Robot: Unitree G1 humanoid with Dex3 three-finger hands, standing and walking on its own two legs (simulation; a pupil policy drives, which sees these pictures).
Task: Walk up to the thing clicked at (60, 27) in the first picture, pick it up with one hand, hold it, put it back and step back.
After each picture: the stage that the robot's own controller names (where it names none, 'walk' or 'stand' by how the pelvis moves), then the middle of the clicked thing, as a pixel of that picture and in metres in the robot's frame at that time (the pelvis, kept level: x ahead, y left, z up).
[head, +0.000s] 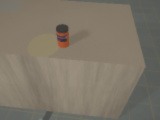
stand; (62, 36) +0.70 +0.13 -0.04
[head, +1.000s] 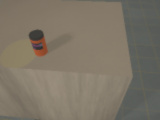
walk; (38, 43) +0.59 +0.24 -0.01
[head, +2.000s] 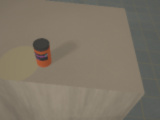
stand; (42, 53) +0.51 +0.19 -0.01
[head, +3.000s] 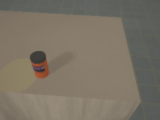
stand; (40, 65) +0.49 +0.20 -0.04
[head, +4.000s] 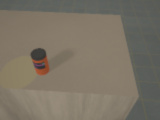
stand; (40, 62) +0.51 +0.21 -0.04
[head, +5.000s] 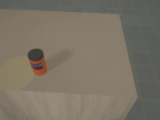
stand; (38, 62) +0.50 +0.22 -0.04
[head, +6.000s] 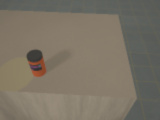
stand; (37, 63) +0.50 +0.22 -0.04
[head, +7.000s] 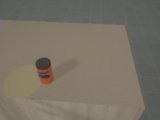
rise first; (45, 71) +0.48 +0.20 -0.04
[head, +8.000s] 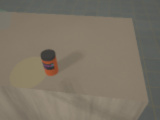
go down; (50, 63) +0.51 +0.20 -0.04
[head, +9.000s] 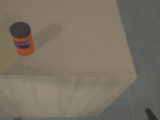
go down; (23, 39) +0.52 +0.18 +0.01
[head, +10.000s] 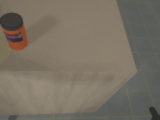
go down; (15, 32) +0.52 +0.19 +0.04
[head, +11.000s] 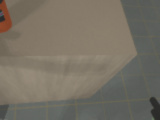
close in; out of the picture +0.54 +0.19 +0.08
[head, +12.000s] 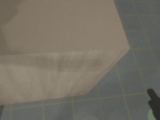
close; out of the picture +0.57 +0.21 +0.08
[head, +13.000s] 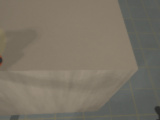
lift; out of the picture +0.43 +0.26 +0.06
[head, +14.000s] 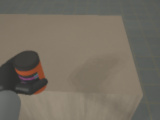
lift; (31, 73) +0.31 +0.16 +0.16
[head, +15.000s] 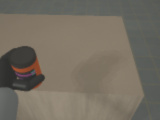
hold; (27, 68) +0.32 +0.17 +0.17
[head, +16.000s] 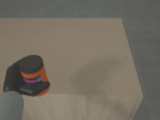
hold; (35, 76) +0.32 +0.15 +0.13
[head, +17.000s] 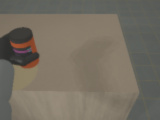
crouch; (25, 48) +0.41 +0.18 +0.17
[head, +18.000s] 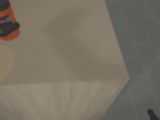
lower; (3, 19) +0.51 +0.19 +0.15
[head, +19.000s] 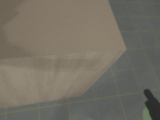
lower; out of the picture +0.56 +0.20 +0.08
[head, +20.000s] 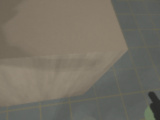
lower; out of the picture +0.56 +0.21 +0.08
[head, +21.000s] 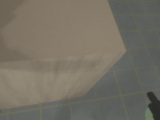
lower; out of the picture +0.55 +0.21 +0.08
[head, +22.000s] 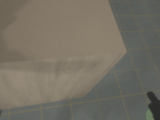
lower; out of the picture +0.54 +0.21 +0.08
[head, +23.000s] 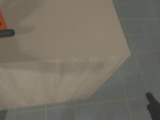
open; out of the picture +0.54 +0.19 +0.07
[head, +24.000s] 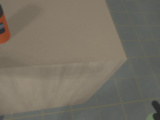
sink last; out of the picture +0.53 +0.19 +0.06
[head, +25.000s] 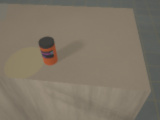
stand; (48, 51) +0.53 +0.19 +0.02
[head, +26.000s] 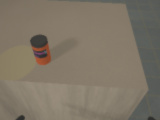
stand; (41, 50) +0.52 +0.19 +0.03
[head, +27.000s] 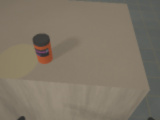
stand; (43, 49) +0.52 +0.18 +0.03
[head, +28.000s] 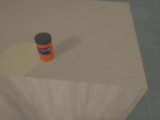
stand; (45, 47) +0.53 +0.18 +0.01
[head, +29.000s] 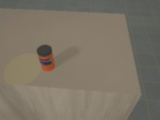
walk; (46, 58) +0.53 +0.19 -0.04
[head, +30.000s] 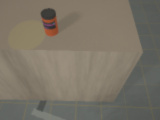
walk; (50, 22) +0.66 +0.18 -0.02
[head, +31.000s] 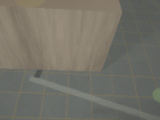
walk; out of the picture +0.98 +0.17 -0.02
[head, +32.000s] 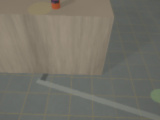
stand; (55, 0) +1.13 +0.23 -0.03
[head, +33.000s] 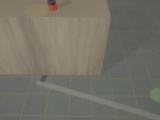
stand; (51, 1) +1.13 +0.24 -0.04
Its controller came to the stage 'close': yes
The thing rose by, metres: 0.20
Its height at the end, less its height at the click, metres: +0.00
